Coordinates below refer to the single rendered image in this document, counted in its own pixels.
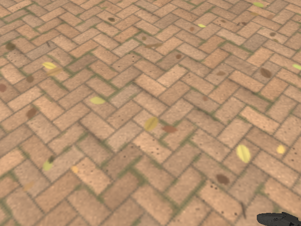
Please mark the robot right hand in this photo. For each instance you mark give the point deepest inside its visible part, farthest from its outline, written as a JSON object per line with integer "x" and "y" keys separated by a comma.
{"x": 278, "y": 219}

